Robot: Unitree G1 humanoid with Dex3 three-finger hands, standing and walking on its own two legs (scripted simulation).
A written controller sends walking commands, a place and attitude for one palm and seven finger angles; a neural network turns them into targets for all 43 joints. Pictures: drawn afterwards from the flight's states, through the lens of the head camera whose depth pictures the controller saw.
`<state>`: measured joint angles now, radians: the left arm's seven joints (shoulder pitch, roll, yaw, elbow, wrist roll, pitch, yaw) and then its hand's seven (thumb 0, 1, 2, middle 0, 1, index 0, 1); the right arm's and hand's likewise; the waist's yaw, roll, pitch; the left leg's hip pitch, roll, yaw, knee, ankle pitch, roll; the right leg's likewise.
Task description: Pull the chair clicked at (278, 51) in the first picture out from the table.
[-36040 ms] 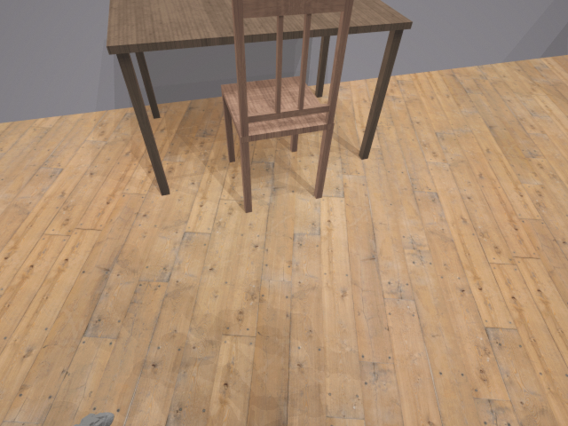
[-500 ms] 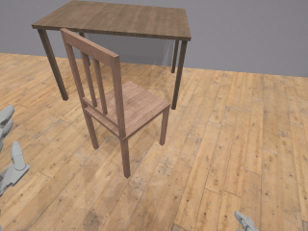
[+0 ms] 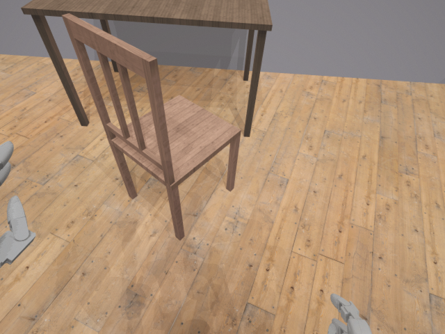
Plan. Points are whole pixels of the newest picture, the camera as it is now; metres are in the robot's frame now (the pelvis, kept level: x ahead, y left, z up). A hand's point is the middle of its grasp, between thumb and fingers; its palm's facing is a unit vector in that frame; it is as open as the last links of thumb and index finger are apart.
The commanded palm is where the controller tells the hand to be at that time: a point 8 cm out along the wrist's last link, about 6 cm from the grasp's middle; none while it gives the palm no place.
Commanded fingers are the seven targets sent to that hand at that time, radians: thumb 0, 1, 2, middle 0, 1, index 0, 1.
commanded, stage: let the arm hang, fingers relaxed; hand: left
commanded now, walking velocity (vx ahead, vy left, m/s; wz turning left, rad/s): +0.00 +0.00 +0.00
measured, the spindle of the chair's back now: (115, 99) +0.81 +0.40 -0.07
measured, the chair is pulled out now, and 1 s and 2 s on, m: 0.49 0.49 0.49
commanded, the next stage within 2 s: look to check the result in 1.18 s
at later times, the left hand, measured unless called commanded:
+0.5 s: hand out of the picture +0.01 +0.20 -0.17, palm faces +0.03 -0.98 -0.21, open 6.9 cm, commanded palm none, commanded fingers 0.00 0.90 0.90 -0.20 -0.30 -0.20 -0.30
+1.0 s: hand out of the picture +0.00 +0.18 -0.17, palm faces +0.00 -0.98 -0.19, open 7.3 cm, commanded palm none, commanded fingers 0.00 0.90 0.90 -0.20 -0.30 -0.20 -0.30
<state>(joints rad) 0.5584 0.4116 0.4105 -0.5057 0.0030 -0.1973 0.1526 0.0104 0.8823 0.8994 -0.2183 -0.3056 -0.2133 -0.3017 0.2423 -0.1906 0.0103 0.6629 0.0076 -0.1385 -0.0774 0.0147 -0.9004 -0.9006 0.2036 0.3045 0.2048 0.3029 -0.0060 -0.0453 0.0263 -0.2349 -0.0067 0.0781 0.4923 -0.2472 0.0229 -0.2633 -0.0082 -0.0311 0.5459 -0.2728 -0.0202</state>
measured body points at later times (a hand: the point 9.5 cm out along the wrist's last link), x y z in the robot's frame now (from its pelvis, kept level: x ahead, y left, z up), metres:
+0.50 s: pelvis -0.01 +0.01 +0.00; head +0.01 +0.02 +0.45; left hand +0.01 +0.25 -0.15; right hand +0.03 -0.23 -0.14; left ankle +0.01 +0.11 -0.74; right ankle +0.01 -0.10 -0.74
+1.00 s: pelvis -0.01 +0.01 +0.01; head +0.00 +0.00 +0.46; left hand +0.00 +0.23 -0.15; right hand -0.04 -0.19 -0.16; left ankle +0.01 +0.11 -0.74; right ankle +0.01 -0.10 -0.74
